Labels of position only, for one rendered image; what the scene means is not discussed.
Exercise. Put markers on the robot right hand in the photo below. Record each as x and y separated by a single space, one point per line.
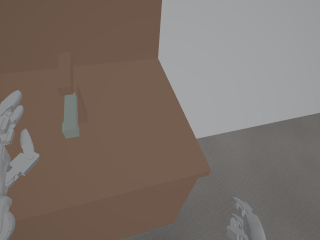
248 228

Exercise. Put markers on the robot left hand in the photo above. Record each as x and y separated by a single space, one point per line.
10 115

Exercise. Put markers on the robot left forearm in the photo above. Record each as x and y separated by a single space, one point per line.
7 220

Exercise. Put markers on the counter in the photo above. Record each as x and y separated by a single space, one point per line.
136 158

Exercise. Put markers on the tap lever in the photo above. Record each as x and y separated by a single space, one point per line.
70 127

